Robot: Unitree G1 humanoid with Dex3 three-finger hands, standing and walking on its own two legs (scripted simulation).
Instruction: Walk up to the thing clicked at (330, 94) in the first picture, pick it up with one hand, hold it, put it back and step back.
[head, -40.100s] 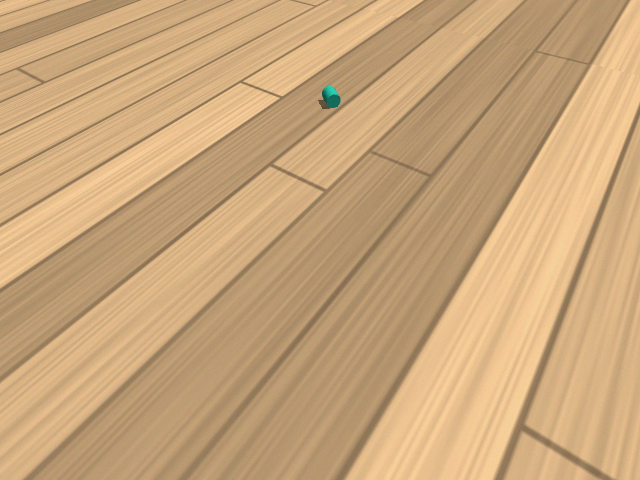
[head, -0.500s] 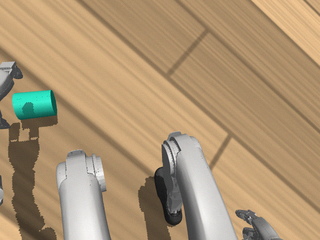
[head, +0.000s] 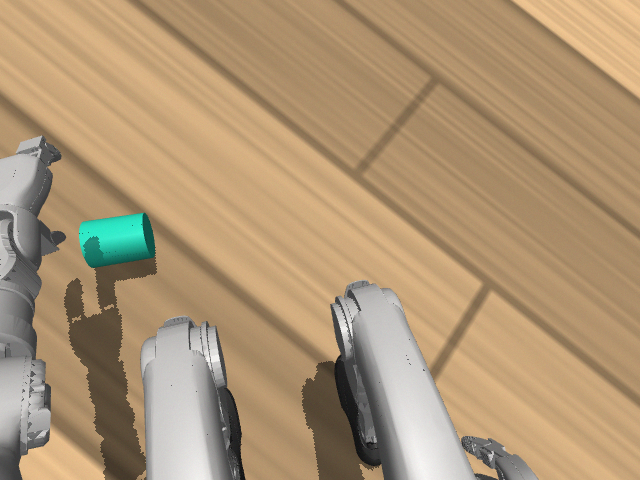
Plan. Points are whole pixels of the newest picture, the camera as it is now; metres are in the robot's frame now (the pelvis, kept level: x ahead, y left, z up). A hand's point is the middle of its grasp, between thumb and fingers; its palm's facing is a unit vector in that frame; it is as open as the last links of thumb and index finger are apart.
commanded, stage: home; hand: left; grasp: from above
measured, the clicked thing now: (119, 239) +0.49 +0.27 -0.35
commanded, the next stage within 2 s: none
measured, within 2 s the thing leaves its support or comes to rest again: neither
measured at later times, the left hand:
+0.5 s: hand out of the picture +0.28 +0.23 +0.09, palm faces -0.11 -0.85 -0.51, open 7.4 cm
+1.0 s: hand out of the picture +0.22 +0.19 +0.27, palm faces +0.19 -0.96 -0.20, open 7.4 cm
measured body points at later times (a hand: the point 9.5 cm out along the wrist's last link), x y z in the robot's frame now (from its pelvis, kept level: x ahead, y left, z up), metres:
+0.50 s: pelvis +0.02 -0.01 +0.19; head +0.13 +0.03 +0.62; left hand +0.28 +0.27 +0.12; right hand +0.24 -0.23 +0.10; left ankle +0.07 +0.12 -0.36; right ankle +0.10 -0.14 -0.36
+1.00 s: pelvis +0.07 -0.01 +0.32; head +0.09 +0.00 +0.77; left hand +0.21 +0.24 +0.29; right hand +0.24 -0.23 +0.25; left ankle +0.07 +0.12 -0.36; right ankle +0.09 -0.14 -0.36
